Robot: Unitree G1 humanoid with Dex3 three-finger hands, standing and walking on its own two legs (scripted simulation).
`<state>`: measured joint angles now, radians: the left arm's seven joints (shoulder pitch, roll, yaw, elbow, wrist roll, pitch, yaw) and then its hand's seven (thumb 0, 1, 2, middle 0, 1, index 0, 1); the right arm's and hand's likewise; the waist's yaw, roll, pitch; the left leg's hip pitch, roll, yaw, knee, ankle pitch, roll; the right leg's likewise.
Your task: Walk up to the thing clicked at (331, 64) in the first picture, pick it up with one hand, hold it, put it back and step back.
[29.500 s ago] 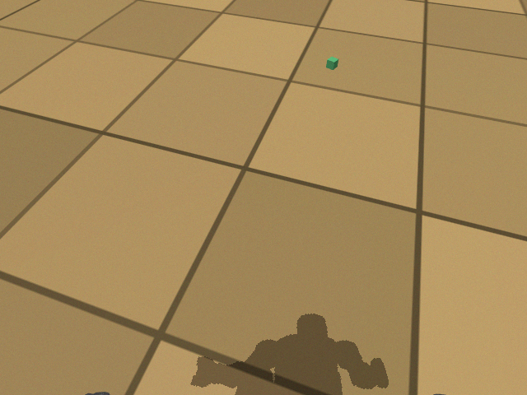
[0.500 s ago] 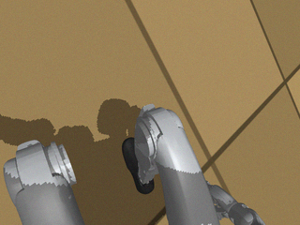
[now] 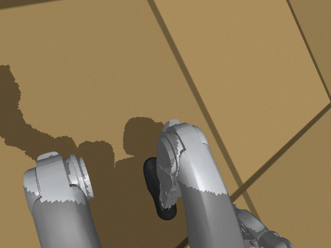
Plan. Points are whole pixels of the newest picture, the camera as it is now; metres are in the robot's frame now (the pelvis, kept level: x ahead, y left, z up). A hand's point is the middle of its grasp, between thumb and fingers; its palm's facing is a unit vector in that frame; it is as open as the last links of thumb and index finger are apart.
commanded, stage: withdraw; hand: left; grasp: from above
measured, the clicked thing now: out of the picture +0.44 +0.33 -0.27
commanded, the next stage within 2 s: home in 0.66 s
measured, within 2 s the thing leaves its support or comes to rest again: rests again in 0.06 s
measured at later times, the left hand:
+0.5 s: hand out of the picture +0.42 +0.33 -0.07, palm faces -0.52 -0.11 -0.85, open 12.7 cm
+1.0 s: hand out of the picture +0.45 +0.34 -0.10, palm faces -0.32 -0.13 -0.94, open 11.9 cm
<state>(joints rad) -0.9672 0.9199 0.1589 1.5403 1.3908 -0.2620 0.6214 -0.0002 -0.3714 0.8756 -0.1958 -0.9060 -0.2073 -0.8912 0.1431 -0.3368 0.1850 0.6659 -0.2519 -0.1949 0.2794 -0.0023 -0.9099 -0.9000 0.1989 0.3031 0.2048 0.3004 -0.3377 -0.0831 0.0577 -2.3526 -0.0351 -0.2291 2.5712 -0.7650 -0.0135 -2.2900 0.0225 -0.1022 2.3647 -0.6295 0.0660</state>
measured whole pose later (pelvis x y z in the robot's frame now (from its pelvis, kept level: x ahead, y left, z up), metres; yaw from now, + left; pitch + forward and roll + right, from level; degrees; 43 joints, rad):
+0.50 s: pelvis -0.02 -0.01 +0.07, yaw +7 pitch +34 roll -7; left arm -0.99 0.76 0.02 1.37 1.20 -0.24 0.17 0.00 -0.28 0.83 -0.30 -0.79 -0.30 -0.80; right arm 0.16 -0.35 0.08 0.66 -0.10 0.00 0.14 0.00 -0.91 -0.90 0.20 0.30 0.20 0.30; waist -0.25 0.02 -0.06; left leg -2.20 -0.04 -0.12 2.29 -0.67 -0.01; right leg -2.17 -0.02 -0.03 2.17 -0.59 0.05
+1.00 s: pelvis +0.00 +0.00 +0.04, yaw +5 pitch +37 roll -9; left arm -0.97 0.73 0.13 1.34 1.21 -0.13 0.38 0.00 -0.06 0.86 -0.27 -0.65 -0.26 -0.66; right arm 0.22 -0.25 0.06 0.71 -0.12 -0.05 0.17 0.00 -0.90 -0.90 0.20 0.30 0.20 0.30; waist -0.26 0.04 -0.10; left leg -2.32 -0.04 -0.12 2.38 -0.71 0.01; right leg -2.27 -0.02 -0.02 2.25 -0.63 0.06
